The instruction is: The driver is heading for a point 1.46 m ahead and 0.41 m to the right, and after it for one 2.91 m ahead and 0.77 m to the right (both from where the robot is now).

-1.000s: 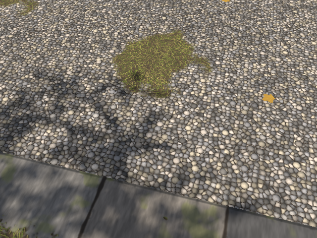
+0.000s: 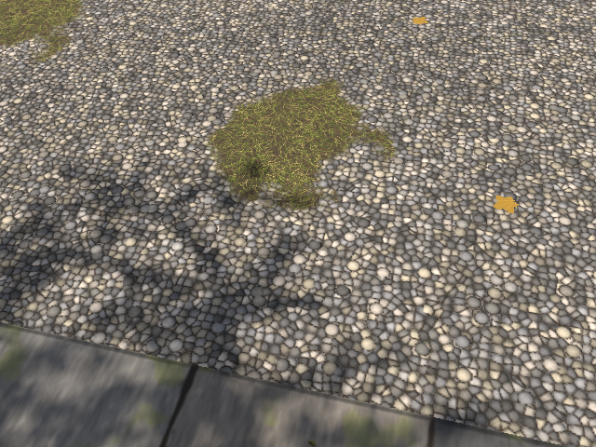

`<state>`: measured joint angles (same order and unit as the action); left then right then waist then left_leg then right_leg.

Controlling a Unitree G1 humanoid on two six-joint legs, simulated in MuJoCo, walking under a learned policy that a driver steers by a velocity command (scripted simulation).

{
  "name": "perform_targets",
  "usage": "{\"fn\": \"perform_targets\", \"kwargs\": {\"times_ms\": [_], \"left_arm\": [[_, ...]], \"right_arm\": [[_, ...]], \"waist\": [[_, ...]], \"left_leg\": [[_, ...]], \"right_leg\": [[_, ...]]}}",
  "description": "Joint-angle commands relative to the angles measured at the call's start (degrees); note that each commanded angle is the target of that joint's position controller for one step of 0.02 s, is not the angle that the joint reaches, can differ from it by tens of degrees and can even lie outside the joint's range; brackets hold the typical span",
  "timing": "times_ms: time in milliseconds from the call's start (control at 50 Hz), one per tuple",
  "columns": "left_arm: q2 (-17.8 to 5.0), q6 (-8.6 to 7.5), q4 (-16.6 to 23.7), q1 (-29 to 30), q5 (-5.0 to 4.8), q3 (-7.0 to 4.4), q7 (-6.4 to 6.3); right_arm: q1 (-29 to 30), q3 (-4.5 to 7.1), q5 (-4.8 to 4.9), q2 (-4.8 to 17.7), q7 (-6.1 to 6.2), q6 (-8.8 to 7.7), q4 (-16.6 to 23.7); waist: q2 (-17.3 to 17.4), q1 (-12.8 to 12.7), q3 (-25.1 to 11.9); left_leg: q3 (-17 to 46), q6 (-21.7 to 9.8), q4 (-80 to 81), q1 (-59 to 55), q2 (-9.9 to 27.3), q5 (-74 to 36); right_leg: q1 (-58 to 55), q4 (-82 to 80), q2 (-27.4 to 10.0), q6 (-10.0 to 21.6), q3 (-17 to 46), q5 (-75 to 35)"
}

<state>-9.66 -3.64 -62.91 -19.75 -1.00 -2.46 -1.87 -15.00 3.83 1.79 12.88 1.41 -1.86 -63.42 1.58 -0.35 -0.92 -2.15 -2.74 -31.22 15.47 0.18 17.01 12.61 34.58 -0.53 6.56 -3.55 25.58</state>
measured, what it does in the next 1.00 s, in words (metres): walks ahead: left foot, then right foot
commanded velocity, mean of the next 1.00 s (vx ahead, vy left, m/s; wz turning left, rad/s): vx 0.45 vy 0.00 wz -0.20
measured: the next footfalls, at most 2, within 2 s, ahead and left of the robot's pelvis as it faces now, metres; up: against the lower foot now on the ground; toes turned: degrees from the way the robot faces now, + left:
left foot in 0.44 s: +0.38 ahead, +0.13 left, +0.00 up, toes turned +4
right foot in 1.00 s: +0.68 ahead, -0.13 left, +0.00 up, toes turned -18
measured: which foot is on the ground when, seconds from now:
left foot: down 0.00-0.02, up 0.04-0.42, down 0.44-1.00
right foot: down 0.00-0.44, up 0.46-0.98, down 1.00-1.00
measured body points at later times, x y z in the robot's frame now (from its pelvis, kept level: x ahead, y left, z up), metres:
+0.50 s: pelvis +0.23 +0.03 -0.02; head +0.28 +0.03 +0.43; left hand +0.13 +0.28 -0.15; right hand +0.45 -0.20 -0.12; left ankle +0.34 +0.13 -0.73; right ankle +0.00 -0.11 -0.67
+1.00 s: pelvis +0.53 -0.01 -0.02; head +0.57 -0.03 +0.43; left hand +0.78 +0.17 -0.12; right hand +0.45 -0.27 -0.17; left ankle +0.35 +0.13 -0.72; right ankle +0.65 -0.12 -0.74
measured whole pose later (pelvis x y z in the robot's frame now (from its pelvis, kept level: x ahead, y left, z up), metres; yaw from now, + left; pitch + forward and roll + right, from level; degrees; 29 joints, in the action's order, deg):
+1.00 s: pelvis +0.53 -0.01 -0.02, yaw -13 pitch +2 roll +2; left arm -12.4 -3.6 -44.7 -2.3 -1.6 -3.6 3.7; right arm -19.6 3.3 0.3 14.2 1.7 -3.1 -58.8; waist -1.0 2.4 1.7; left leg -16.5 2.1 -25.5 -5.9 3.0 28.5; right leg 31.9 34.7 -1.0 8.0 -4.9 6.1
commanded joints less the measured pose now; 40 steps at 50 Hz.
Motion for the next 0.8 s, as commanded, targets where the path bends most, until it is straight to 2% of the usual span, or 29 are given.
{"fn": "perform_targets", "kwargs": {"times_ms": [20,40,60,80,100,120,140,160,200,260,320,360,380,400,420,440,460,480,500,520,540,560,580,600,620,660,740,800], "left_arm": [[-5.8,-0.91,-3.0,-15.1,0.63,-1.93,-0.14],[-11.5,-1.29,-3.3,-20.3,0.14,-3.29,0.19],[-11.7,-2.12,-2.4,-18.5,1.24,-2.94,0.35],[-8.7,-2.94,-1.1,-15.0,1.22,-2.05,0.36],[-7.4,-3.37,-0.2,-12.5,0.83,-1.6,0.82],[-7.5,-3.35,0.7,-10.5,0.55,-1.43,1.29],[-6.5,-3.12,1.4,-9.5,0.67,-0.98,1.45],[-5.3,-2.73,1.6,-9.8,0.96,-0.58,1.44],[-5.8,-2.13,1.8,-11.1,1.35,-0.44,1.07],[-8.4,-1.93,2.4,-12.4,1.31,-0.84,0.49],[-9.5,-2.09,1.8,-13.9,0.6,-1.37,0.48],[-10.0,-1.93,1.7,-13.2,0.16,-1.77,0.52],[-10.6,-1.79,1.9,-12.3,0.19,-2.03,0.51],[-11.5,-1.55,2.2,-11.4,0.22,-2.34,0.44],[-11.6,-1.14,2.5,-10.0,0.35,-2.4,0.38],[-11.6,-1.01,3.3,-8.5,0.63,-2.27,0.48],[-8.5,-1.29,4.9,-9.5,1.35,-1.37,0.89],[0.0,-2.76,4.6,-15.3,0.22,0.94,1.65],[-5.7,-3.95,5.3,-8.9,-1.8,-0.73,1.71],[-8.3,-4.35,7.2,-3.8,-2.76,-1.54,1.41],[-8.6,-4.23,7.6,-1.4,-2.24,-1.86,0.64],[-8.0,-3.43,7.6,-1.1,-1.36,-2.56,0.05],[-6.5,-2.26,7.2,-3.3,-1.26,-2.67,0.02],[-5.0,-1.32,7.0,-4.4,-1.5,-2.67,0.04],[-4.4,-0.57,7.5,-4.0,-1.65,-2.7,0.04],[-5.3,0.21,9.4,0.0,-1.24,-2.99,0.01],[-6.0,-0.32,12.5,7.4,-0.38,-2.98,1.15],[-5.0,-0.72,15.1,14.5,-0.13,-2.04,2.54]], "right_arm": [[13.7,0.35,0.54,4.5,-0.44,-1.29,7.3],[15.0,-0.33,0.52,2.0,-0.72,-2.21,9.4],[16.3,-0.01,0.62,3.7,-0.74,-3.15,10.3],[13.8,0.11,1.05,4.3,-1.13,-3.69,9.4],[11.3,0.16,0.85,4.5,-1.54,-4.0,8.1],[10.8,0.38,0.25,4.9,-1.69,-4.3,7.6],[11.6,0.63,-0.19,5.3,-1.88,-4.4,7.6],[12.5,0.6,-0.36,4.7,-2.14,-4.33,7.8],[15.7,-0.06,-0.49,2.5,-2.57,-3.95,9.0],[23.4,-1.29,-0.17,0.6,-3.16,-3.69,12.1],[27.1,-1.57,0.31,2.0,-3.87,-3.61,14.3],[27.6,-1.32,0.38,3.5,-4.33,-3.86,15.5],[25.9,-0.78,0.26,4.8,-4.44,-4.05,15.6],[22.4,0.03,0.12,6.5,-4.37,-4.16,15.0],[13.9,1.3,0.22,8.6,-4.06,-4.09,12.8],[3.3,2.71,0.37,11.1,-3.5,-3.7,9.8],[-6.8,4.0,-0.82,15.7,-2.65,-3.2,8.0],[-9.0,3.3,-1.82,16.1,-2.99,-3.13,7.2],[-5.1,2.07,-1.38,11.2,-3.13,-3.49,7.4],[0.7,1.24,-0.92,8.4,-3.14,-3.96,8.4],[5.4,0.64,-1.19,6.6,-3.4,-4.67,9.1],[7.6,0.18,-1.81,4.6,-3.78,-5.28,8.8],[8.0,-0.16,-2.47,3.3,-3.85,-5.52,8.1],[7.4,-0.19,-2.6,3.0,-3.72,-5.56,7.4],[6.8,-0.14,-2.47,3.4,-3.39,-5.64,6.9],[5.7,0.15,-2.57,5.2,-2.53,-5.77,6.1],[2.8,0.32,-3.0,6.9,-1.05,-5.48,5.8],[0.1,0.36,-2.54,8.3,-0.35,-5.18,6.1]], "waist": [[-4.7,-8.0,5.3],[-17.7,-8.9,4.7],[-16.1,-7.5,7.9],[-10.3,-4.7,9.4],[-8.1,-3.1,8.6],[-6.2,-2.2,7.9],[-5.6,-1.8,7.9],[-5.9,-1.9,7.4],[-6.7,-2.6,7.4],[-7.0,-4.3,9.2],[-8.3,-4.5,10.7],[-8.7,-3.2,10.2],[-9.4,-1.5,8.4],[-10.7,0.8,5.0],[-11.5,5.2,-0.1],[-11.4,10.1,-6.1],[-1.9,11.7,-14.9],[12.5,7.1,-24.9],[8.5,8.3,-17.8],[5.7,6.6,-8.6],[-0.4,4.1,-4.9],[-0.8,1.9,-2.3],[1.2,-0.1,-1.8],[2.4,-0.8,-0.8],[2.9,-1.3,0.8],[2.6,-1.5,3.3],[0.5,-0.2,4.8],[-0.6,2.1,5.7]], "left_leg": [[4.8,-1.8,-0.2,23.8,3.5,14.0],[-3.3,0.8,-17.1,33.5,-1.5,10.0],[2.0,-0.3,-26.3,38.2,0.4,12.9],[4.6,-1.0,-31.5,41.6,2.9,7.9],[4.5,-1.6,-33.2,42.2,3.9,3.4],[4.4,-1.7,-32.4,41.6,5.0,-0.2],[4.1,-1.5,-29.9,39.7,6.0,-3.2],[3.0,-0.9,-27.3,37.3,6.1,-5.5],[0.8,0.3,-21.1,33.5,5.2,-9.8],[-2.2,0.8,-9.3,25.7,2.6,-16.1],[-2.6,-0.4,-3.4,22.4,1.9,-17.2],[-2.2,-2.1,-0.5,20.9,1.6,-15.7],[-2.6,-3.1,0.3,17.5,0.5,-14.5],[-3.7,-4.1,-0.1,11.8,-1.3,-13.2],[-4.9,-5.5,-0.1,1.5,-3.2,-13.1],[-2.7,-7.2,-0.9,-14.1,-1.7,-14.0],[15.3,-11.9,-0.7,-34.3,12.0,-7.2],[43.8,-18.9,10.7,-43.8,24.1,5.4],[42.2,-15.4,15.0,-37.7,21.4,7.4],[31.3,-12.8,15.8,-27.6,20.3,2.1],[24.3,-11.0,17.3,-17.8,18.7,-4.3],[18.4,-9.5,18.9,-10.3,16.6,-8.1],[14.1,-8.5,20.4,-6.2,14.9,-8.4],[11.5,-8.3,21.9,-3.8,14.1,-8.4],[9.0,-8.3,23.3,-2.0,13.7,-9.1],[5.5,-8.5,25.2,-1.0,13.8,-11.7],[-0.6,-7.7,25.4,-5.1,13.1,-18.3],[-5.1,-6.3,25.7,-7.8,12.7,-20.7]], "right_leg": [[-18.1,-14.6,-6.3,3.0,10.0,0.1],[-22.6,-25.1,-18.9,7.7,30.8,10.8],[-18.9,-27.2,-23.5,10.4,40.1,12.2],[-19.8,-26.2,-22.2,9.3,36.6,9.3],[-20.6,-25.6,-19.6,7.1,30.9,3.4],[-20.3,-26.0,-18.0,5.5,26.4,-2.3],[-19.1,-26.5,-16.6,4.2,21.8,-9.4],[-17.8,-26.8,-14.8,3.3,17.7,-15.4],[-15.1,-26.9,-12.3,2.8,11.9,-23.2],[-9.4,-28.9,-10.6,2.6,7.7,-25.3],[-10.9,-29.4,-12.5,2.9,6.7,-27.0],[-15.1,-26.9,-14.1,2.1,5.8,-33.7],[-16.9,-23.7,-14.6,1.4,5.0,-43.1],[-18.3,-19.0,-14.9,0.7,4.4,-55.3],[-17.3,-9.9,-13.6,-0.4,2.6,-65.1],[-9.7,2.3,-11.6,-2.1,1.7,-64.1],[8.2,23.1,-6.3,-4.4,0.2,-41.5],[22.0,40.8,3.5,-5.8,8.0,5.9],[27.6,47.2,0.9,-4.3,13.5,5.0],[30.1,47.1,-2.1,-3.2,10.8,0.0],[26.8,44.2,-5.2,-2.8,9.8,-5.6],[23.3,41.4,-7.0,-2.5,9.6,-8.6],[19.8,39.8,-8.3,-1.9,10.3,-10.4],[18.7,38.4,-8.7,-1.6,10.2,-10.7],[19.4,36.8,-9.0,-1.5,10.2,-10.9],[23.7,33.6,-9.3,-2.2,10.6,-14.6],[30.0,21.6,-8.1,-3.6,10.7,-26.4],[28.7,11.3,-7.1,-3.6,5.6,-32.1]]}}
